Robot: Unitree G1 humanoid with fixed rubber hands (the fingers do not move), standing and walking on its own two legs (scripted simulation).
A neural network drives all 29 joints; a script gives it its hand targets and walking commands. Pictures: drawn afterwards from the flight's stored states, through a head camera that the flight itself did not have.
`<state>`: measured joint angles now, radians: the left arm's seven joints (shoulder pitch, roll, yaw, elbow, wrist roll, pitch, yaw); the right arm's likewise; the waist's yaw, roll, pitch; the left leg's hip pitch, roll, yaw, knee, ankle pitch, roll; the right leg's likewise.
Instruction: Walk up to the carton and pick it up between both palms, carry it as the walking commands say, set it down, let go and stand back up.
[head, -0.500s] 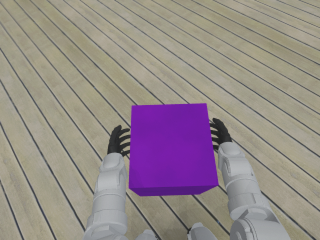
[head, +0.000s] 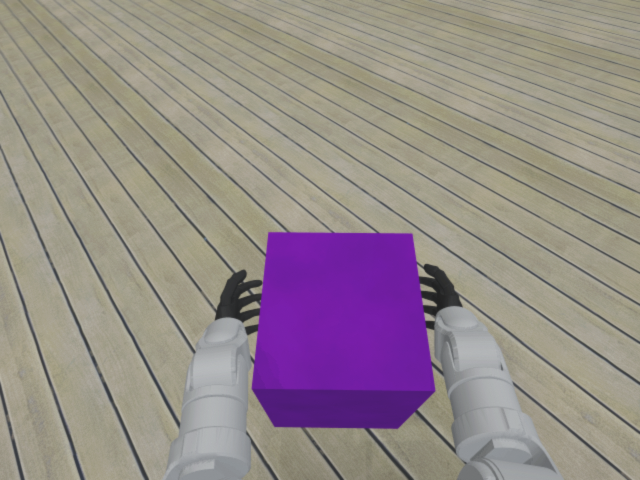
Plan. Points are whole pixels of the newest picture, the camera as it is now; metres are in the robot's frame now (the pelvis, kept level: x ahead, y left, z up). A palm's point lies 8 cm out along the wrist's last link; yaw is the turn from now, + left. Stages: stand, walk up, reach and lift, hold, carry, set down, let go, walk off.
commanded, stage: reach and lift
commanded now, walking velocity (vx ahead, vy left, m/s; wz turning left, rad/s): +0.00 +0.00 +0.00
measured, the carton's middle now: (338, 337) +0.34 +0.01 -0.06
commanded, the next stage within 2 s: hold in 1.46 s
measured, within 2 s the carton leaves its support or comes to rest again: neither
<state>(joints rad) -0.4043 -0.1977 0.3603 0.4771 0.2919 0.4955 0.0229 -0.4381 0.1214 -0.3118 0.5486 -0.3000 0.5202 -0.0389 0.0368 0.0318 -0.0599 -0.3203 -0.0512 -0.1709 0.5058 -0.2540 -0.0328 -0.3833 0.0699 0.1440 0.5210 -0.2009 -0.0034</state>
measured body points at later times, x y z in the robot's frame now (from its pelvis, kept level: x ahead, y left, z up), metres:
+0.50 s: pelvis +0.00 +0.00 +0.01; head -0.04 -0.01 +0.46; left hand +0.31 +0.17 +0.06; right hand +0.33 -0.12 +0.04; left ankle +0.01 +0.14 -0.73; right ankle +0.04 -0.11 -0.73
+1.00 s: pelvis +0.01 +0.01 +0.01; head -0.04 +0.00 +0.46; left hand +0.31 +0.17 +0.06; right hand +0.32 -0.12 +0.05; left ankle +0.01 +0.14 -0.73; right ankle +0.04 -0.11 -0.73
